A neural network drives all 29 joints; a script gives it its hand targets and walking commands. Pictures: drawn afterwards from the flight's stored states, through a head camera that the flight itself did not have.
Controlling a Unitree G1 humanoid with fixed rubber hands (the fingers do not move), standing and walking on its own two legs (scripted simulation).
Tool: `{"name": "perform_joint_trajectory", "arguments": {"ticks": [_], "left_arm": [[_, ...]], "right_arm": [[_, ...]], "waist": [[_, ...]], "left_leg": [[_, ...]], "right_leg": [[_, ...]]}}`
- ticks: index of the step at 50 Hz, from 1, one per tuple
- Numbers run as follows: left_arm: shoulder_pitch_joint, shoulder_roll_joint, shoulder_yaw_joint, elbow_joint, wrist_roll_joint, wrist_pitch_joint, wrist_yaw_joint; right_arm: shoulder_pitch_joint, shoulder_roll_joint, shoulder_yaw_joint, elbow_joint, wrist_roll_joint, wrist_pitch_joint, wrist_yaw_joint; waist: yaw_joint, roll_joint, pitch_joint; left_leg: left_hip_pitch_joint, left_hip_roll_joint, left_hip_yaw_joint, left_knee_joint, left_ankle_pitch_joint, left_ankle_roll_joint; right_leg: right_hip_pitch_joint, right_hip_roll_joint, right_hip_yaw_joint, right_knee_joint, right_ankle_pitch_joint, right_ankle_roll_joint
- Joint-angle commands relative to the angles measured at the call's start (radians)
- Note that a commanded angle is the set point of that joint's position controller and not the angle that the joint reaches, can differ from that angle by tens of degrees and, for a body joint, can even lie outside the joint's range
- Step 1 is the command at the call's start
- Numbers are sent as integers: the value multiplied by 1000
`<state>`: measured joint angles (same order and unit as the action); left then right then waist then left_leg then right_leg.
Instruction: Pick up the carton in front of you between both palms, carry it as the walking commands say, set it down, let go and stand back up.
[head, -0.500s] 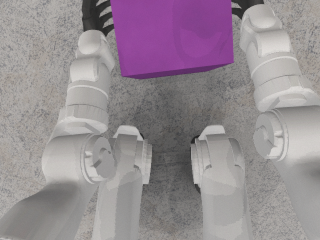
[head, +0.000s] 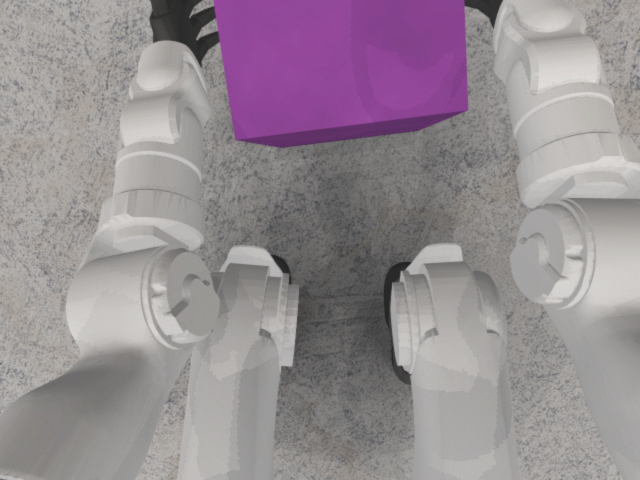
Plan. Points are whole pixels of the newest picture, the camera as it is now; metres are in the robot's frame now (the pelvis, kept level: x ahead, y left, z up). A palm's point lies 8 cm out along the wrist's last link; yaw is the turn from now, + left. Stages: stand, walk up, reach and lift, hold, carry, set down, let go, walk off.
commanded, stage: set down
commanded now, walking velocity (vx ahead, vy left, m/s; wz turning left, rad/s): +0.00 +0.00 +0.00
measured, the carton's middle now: (339, 45) +0.54 -0.02 -0.25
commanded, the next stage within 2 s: let go in 1.46 s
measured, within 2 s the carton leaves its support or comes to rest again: neither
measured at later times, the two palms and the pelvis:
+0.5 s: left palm (151, 47) +0.53 +0.17 -0.17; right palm out of the picture +0.56 -0.21 -0.17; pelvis +0.00 +0.00 -0.01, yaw +0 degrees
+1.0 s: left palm out of the picture +0.53 +0.17 +0.00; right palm out of the picture +0.56 -0.22 +0.00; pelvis +0.01 +0.00 +0.11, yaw -1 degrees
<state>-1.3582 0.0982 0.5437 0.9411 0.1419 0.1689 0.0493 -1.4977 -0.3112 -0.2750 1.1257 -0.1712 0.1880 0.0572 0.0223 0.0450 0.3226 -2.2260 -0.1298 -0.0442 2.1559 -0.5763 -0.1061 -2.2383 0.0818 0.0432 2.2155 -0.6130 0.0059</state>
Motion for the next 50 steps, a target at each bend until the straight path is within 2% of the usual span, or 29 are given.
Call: {"name": "perform_joint_trajectory", "arguments": {"ticks": [1, 4, 6, 8, 10, 11, 13, 17, 20, 22, 27, 30, 34, 38, 43, 50], "left_arm": [[-393, -575, -230, 39, -22, 10, -158], [-374, -523, -210, 43, -15, 2, -148], [-335, -414, -173, 51, -10, -10, -125], [-223, -140, -89, 60, 4, -36, -61], [-149, 153, -71, 68, -36, -80, 26], [-174, 202, -94, 67, -75, -98, 53], [-222, 229, -153, 70, -156, -126, 76], [-279, 239, -290, 36, -305, -156, 85], [-249, 236, -348, 17, -364, -153, 93], [-221, 247, -357, -8, -379, -146, 106], [-168, 267, -349, -155, -375, -110, 150], [-149, 252, -335, -240, -354, -71, 169], [-104, 198, -297, -209, -300, -37, 166], [-79, 158, -262, -182, -253, -34, 151], [-66, 151, -238, -196, -228, -32, 141], [-26, 172, -233, -297, -233, -10, 136]], "right_arm": [[-295, 608, 153, 21, 26, -2, 160], [-300, 542, 144, 26, 21, -11, 148], [-289, 426, 123, 33, 20, -25, 123], [-229, 132, 62, 31, 21, -51, 55], [-189, -186, 60, 16, 67, -90, -41], [-227, -234, 81, 12, 111, -105, -71], [-285, -256, 139, 4, 197, -131, -93], [-349, -273, 248, -47, 333, -169, -90], [-331, -284, 300, -68, 399, -169, -81], [-311, -300, 308, -77, 414, -159, -78], [-262, -337, 269, -147, 389, -116, -84], [-234, -338, 221, -195, 353, -78, -87], [-185, -303, 172, -143, 302, -54, -68], [-156, -267, 143, -109, 266, -60, -43], [-150, -264, 119, -122, 237, -58, -29], [-141, -280, 113, -231, 224, -31, -26]], "waist": [[-22, -66, -694], [-11, -73, -706], [-4, -77, -726], [-1, -76, -755], [-3, -76, -807], [1, -79, -847], [13, -82, -915], [16, -117, -1076], [28, -134, -1192], [34, -142, -1260], [28, -154, -1462], [15, -143, -1482], [14, -115, -1288], [27, -103, -1202], [34, -121, -1261], [38, -167, -1461]], "left_leg": [[274, -23, 115, -112, 152, 68], [296, -14, 124, -102, 156, 59], [322, -3, 133, -95, 163, 47], [374, 16, 141, -92, 179, 30], [415, 33, 147, -90, 202, 14], [419, 40, 141, -84, 227, 12], [423, 53, 130, -74, 282, 16], [477, 69, 115, -53, 405, 35], [548, 74, 115, -57, 452, 44], [582, 73, 120, -67, 455, 47], [683, 51, 135, -131, 426, 51], [705, 38, 142, -199, 380, 56], [622, 40, 137, -287, 289, 52], [583, 44, 131, -355, 275, 44], [619, 44, 136, -437, 284, 39], [711, 36, 154, -553, 358, 41]], "right_leg": [[333, 23, -15, -234, 203, -38], [360, 17, -13, -231, 205, -30], [386, 8, -16, -231, 209, -20], [417, -10, -19, -231, 219, 0], [465, -29, -11, -230, 233, 11], [481, -36, -5, -222, 254, 13], [494, -48, 3, -198, 313, 13], [559, -66, 13, -154, 432, 10], [610, -73, 2, -147, 457, 13], [651, -73, -7, -148, 458, 14], [776, -59, -43, -195, 435, 3], [785, -48, -62, -260, 390, -6], [658, -42, -63, -351, 291, -14], [608, -38, -57, -419, 280, -13], [676, -30, -60, -501, 304, -7], [907, -15, -67, -614, 417, 5]]}}
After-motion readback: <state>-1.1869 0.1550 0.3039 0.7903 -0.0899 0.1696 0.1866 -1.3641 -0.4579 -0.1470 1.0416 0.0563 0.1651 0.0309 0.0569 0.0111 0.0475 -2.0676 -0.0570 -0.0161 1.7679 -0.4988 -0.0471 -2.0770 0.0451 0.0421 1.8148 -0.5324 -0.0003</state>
